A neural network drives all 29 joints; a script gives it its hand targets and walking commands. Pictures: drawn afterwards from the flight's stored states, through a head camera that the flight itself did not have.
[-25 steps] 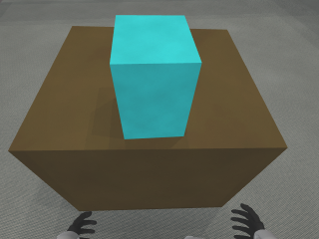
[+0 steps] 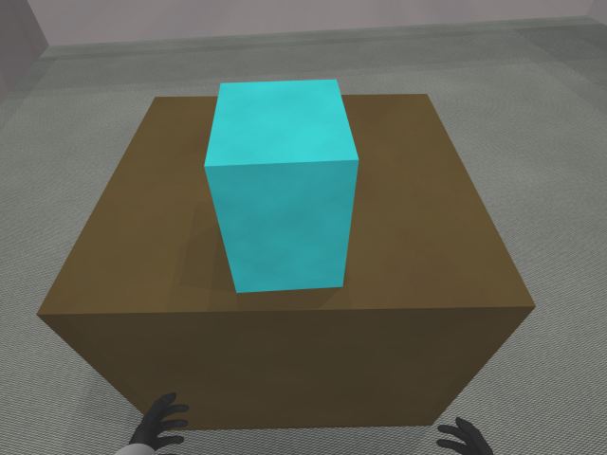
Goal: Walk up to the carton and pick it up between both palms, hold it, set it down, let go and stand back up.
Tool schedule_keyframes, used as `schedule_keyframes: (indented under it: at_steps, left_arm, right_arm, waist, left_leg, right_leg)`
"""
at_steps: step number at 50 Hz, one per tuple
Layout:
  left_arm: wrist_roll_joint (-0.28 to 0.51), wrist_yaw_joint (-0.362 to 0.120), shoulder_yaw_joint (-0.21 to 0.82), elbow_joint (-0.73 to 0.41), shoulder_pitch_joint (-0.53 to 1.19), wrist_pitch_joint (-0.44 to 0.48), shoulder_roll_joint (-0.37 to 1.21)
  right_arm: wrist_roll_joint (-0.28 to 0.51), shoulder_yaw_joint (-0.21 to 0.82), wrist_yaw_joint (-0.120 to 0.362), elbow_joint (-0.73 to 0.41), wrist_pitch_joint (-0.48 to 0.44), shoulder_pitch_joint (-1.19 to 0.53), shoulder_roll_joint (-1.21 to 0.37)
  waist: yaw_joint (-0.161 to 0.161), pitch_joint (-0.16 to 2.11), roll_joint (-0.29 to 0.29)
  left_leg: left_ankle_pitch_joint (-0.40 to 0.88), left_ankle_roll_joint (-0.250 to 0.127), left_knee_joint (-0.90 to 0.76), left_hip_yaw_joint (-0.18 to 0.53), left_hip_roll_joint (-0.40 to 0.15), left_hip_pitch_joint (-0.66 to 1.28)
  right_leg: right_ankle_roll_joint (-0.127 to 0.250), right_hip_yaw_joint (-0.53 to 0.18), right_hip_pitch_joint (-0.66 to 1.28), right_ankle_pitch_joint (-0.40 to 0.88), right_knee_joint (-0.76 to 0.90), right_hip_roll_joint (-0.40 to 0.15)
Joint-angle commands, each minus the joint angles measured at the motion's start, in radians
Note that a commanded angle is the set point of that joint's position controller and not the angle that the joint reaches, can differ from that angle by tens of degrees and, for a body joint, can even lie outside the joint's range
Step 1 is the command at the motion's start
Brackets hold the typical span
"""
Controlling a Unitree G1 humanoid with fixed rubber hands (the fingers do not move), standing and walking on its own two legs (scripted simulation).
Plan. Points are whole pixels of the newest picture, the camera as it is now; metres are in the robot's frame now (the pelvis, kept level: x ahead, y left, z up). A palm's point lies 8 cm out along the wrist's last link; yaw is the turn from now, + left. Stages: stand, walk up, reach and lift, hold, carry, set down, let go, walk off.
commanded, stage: reach and lift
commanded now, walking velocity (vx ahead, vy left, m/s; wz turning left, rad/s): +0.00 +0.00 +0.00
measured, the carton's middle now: (284, 189) +0.53 +0.05 +0.07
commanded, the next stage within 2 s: none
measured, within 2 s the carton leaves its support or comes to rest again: neither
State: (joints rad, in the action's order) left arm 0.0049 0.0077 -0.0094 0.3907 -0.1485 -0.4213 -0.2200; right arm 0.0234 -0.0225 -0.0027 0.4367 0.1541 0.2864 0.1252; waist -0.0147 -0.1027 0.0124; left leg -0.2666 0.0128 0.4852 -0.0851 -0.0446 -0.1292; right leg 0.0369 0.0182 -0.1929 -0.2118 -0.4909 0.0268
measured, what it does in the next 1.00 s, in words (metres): stands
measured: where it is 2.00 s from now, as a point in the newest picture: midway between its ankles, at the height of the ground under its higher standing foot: outside the picture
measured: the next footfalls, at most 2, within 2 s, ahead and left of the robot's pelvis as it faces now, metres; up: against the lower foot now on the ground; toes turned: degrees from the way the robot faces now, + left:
none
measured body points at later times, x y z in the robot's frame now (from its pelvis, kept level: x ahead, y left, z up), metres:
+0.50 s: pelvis +0.04 +0.00 +0.01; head +0.05 +0.02 +0.46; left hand +0.21 +0.23 -0.05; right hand +0.19 -0.20 -0.06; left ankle +0.00 +0.13 -0.74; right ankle +0.04 -0.09 -0.74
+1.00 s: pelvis +0.04 +0.02 +0.01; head +0.03 +0.04 +0.46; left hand +0.24 +0.22 -0.01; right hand +0.25 -0.18 -0.01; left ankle +0.00 +0.13 -0.74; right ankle +0.04 -0.09 -0.74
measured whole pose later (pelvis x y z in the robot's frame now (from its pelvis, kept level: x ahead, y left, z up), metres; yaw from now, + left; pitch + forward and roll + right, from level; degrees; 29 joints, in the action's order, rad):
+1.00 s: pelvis +0.04 +0.02 +0.01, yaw +0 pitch -3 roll +0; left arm 0.09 0.16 0.06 0.20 -0.23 -0.07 -0.12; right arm 0.17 0.00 0.04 0.33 -0.10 0.25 0.15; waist 0.04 -0.02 0.03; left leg -0.23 -0.01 0.32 -0.09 -0.02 -0.05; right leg 0.01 0.00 -0.10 -0.17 -0.31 0.02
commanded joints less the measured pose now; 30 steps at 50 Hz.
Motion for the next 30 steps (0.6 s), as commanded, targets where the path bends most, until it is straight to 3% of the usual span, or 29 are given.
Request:
schedule_keyframes:
  at_steps: [1,2,5,7,8,10,11,12,15,16,19,20,22,24,28,30]
  left_arm:
    - [-0.009,0.000,-0.067,-0.151,0.087,0.071,-0.133]
    - [-0.009,-0.002,-0.072,-0.143,0.086,0.085,-0.135]
    - [0.010,0.003,-0.072,-0.185,0.065,0.137,-0.143]
    - [0.023,0.004,-0.062,-0.168,0.065,0.173,-0.137]
    - [0.024,0.008,-0.075,-0.203,0.072,0.190,-0.144]
    - [0.049,0.014,-0.042,-0.213,0.042,0.231,-0.125]
    - [0.047,0.014,-0.062,-0.198,0.048,0.249,-0.146]
    - [0.045,0.015,-0.062,-0.178,0.035,0.261,-0.148]
    - [0.065,0.015,-0.059,-0.223,0.021,0.298,-0.149]
    - [0.059,0.017,-0.062,-0.206,-0.006,0.302,-0.136]
    - [0.063,0.027,-0.042,-0.273,-0.047,0.314,-0.107]
    - [0.057,0.029,-0.048,-0.252,-0.063,0.318,-0.104]
    - [0.057,0.036,-0.046,-0.268,-0.064,0.333,-0.104]
    - [0.056,0.048,-0.027,-0.290,-0.084,0.356,-0.080]
    - [0.065,0.065,-0.019,-0.295,-0.103,0.376,-0.057]
    - [0.076,0.076,0.000,-0.335,-0.095,0.389,-0.048]
  right_arm:
    - [0.001,-0.014,-0.007,-0.166,-0.040,-0.049,0.054]
    - [0.003,-0.017,-0.012,-0.174,-0.045,-0.042,0.037]
    - [0.012,-0.004,-0.023,-0.199,-0.086,-0.013,0.009]
    - [0.003,-0.009,-0.026,-0.178,-0.118,-0.012,0.015]
    - [-0.006,-0.019,-0.024,-0.189,-0.136,-0.008,0.021]
    - [-0.021,-0.022,-0.026,-0.194,-0.175,0.006,0.016]
    - [-0.022,-0.022,-0.029,-0.206,-0.188,-0.003,0.024]
    - [-0.002,-0.011,-0.030,-0.165,-0.193,0.021,0.010]
    - [0.023,0.009,-0.031,-0.197,-0.238,0.018,0.009]
    - [0.027,0.015,-0.031,-0.186,-0.241,0.039,0.006]
    - [0.034,-0.006,-0.018,-0.180,-0.272,0.052,0.065]
    - [0.048,0.001,-0.012,-0.197,-0.280,0.034,0.066]
    - [0.062,0.005,-0.001,-0.204,-0.294,0.037,0.075]
    - [0.080,-0.001,0.011,-0.183,-0.308,0.061,0.079]
    - [0.082,0.006,0.024,-0.235,-0.319,0.053,0.100]
    - [0.086,-0.008,0.028,-0.240,-0.322,0.047,0.116]
  waist:
    - [0.012,0.080,-0.033]
    - [0.018,0.066,-0.010]
    - [0.019,0.127,-0.015]
    - [0.009,0.137,0.001]
    - [0.018,0.173,-0.021]
    - [-0.002,0.165,0.007]
    - [0.016,0.161,0.028]
    - [0.019,0.147,0.023]
    - [0.015,0.199,0.018]
    - [0.033,0.183,0.011]
    - [0.015,0.207,-0.029]
    - [0.040,0.183,-0.038]
    - [0.035,0.202,-0.039]
    - [0.025,0.202,-0.042]
    - [0.043,0.153,-0.030]
    - [0.035,0.172,-0.031]
  left_leg:
    - [-0.094,-0.053,-0.219,-0.031,-0.013,-0.259]
    - [-0.062,-0.052,-0.210,-0.048,-0.005,-0.253]
    - [0.061,-0.040,-0.178,-0.043,0.017,-0.106]
    - [0.098,-0.031,-0.171,-0.036,0.028,-0.066]
    - [0.075,-0.018,-0.178,-0.040,0.031,-0.053]
    - [0.159,-0.017,-0.172,-0.034,0.040,-0.019]
    - [0.134,-0.021,-0.173,-0.033,0.045,-0.032]
    - [0.136,-0.020,-0.180,-0.033,0.048,-0.022]
    - [0.198,-0.019,-0.170,-0.017,0.048,-0.004]
    - [0.192,-0.018,-0.184,-0.024,0.052,0.008]
    - [0.312,0.014,-0.187,-0.008,0.049,0.066]
    - [0.343,0.016,-0.187,-0.002,0.051,0.051]
    - [0.318,0.015,-0.189,0.001,0.053,0.067]
    - [0.391,0.027,-0.179,0.012,0.049,0.076]
    - [0.366,0.027,-0.209,0.013,0.053,0.057]
    - [0.406,0.035,-0.193,0.017,0.045,0.076]
  right_leg:
    - [-0.041,-0.019,0.248,0.015,0.092,-0.011]
    - [-0.044,-0.028,0.238,0.026,0.111,-0.019]
    - [-0.037,-0.067,0.161,0.070,0.158,-0.056]
    - [-0.045,-0.051,0.128,0.119,0.159,-0.050]
    - [-0.041,-0.047,0.167,0.125,0.158,-0.051]
    - [-0.042,-0.039,0.139,0.198,0.159,-0.041]
    - [-0.051,-0.046,0.151,0.189,0.171,-0.046]
    - [-0.053,-0.053,0.139,0.200,0.170,-0.054]
    - [-0.048,-0.062,0.185,0.267,0.163,-0.049]
    - [-0.050,-0.061,0.179,0.254,0.180,-0.052]
    - [-0.033,-0.027,0.187,0.329,0.177,-0.023]
    - [-0.032,-0.035,0.194,0.345,0.177,-0.023]
    - [-0.032,-0.037,0.189,0.319,0.190,-0.021]
    - [-0.025,-0.029,0.177,0.370,0.183,-0.015]
    - [-0.014,-0.037,0.186,0.323,0.211,-0.008]
    - [-0.010,-0.029,0.169,0.324,0.209,0.005]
